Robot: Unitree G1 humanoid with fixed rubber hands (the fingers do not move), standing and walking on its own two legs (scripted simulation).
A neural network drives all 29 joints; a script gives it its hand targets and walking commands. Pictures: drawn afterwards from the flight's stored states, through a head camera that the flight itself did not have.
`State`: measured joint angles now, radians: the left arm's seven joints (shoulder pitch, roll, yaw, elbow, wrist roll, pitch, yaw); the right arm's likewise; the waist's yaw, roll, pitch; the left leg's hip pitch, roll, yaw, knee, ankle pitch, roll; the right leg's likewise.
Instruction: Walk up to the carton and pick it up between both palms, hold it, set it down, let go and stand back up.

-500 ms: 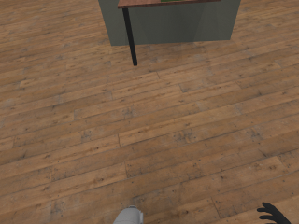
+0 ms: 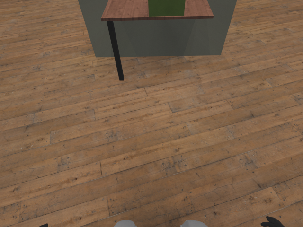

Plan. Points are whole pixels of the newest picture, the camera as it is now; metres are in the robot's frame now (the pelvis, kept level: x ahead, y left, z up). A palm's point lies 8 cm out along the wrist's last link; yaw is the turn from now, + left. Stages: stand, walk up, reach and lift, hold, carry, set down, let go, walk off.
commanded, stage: walk up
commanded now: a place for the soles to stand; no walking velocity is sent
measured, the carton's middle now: out of the picture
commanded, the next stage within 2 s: none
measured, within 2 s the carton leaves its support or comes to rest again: neither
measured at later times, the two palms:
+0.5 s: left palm (48, 176) +0.28 +0.35 -0.09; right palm (260, 179) +0.25 -0.30 -0.08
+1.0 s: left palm (52, 150) +0.36 +0.36 -0.07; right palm (240, 143) +0.39 -0.29 -0.11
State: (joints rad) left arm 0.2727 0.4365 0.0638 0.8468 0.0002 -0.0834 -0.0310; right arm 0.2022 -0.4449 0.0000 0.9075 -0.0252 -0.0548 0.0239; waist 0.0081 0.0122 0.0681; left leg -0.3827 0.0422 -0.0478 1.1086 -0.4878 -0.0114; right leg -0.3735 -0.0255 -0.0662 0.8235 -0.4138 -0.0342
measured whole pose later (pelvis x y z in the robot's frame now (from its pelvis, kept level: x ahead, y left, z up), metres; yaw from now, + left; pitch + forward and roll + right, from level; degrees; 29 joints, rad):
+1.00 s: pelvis +0.29 +0.03 +0.00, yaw +1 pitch -2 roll -1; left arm 0.27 0.43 0.07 0.85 0.00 -0.09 -0.03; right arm 0.19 -0.46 0.00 0.88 -0.02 -0.07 0.02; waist 0.01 0.08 0.10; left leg -0.52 0.07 -0.06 0.89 -0.47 -0.01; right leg -0.31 -0.03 -0.06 0.82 -0.47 -0.02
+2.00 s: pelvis +0.45 +0.04 +0.00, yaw -1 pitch -6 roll +0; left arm 0.29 0.47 0.08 0.85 0.00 -0.06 -0.03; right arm 0.28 -0.46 0.00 0.89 -0.02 -0.11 0.01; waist 0.01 -0.06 0.08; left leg -0.32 0.05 0.01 0.81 -0.39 0.01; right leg -0.43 -0.04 -0.03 1.05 -0.47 -0.01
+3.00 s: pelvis +0.58 -0.02 -0.01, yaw -1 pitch -3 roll +0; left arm 0.33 0.45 0.09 0.85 0.00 -0.06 -0.03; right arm 0.27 -0.48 0.00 0.90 -0.02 -0.07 0.00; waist 0.02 0.04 0.08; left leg -0.55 0.00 -0.06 1.12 -0.46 0.00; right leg -0.36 -0.04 -0.09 0.89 -0.47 -0.02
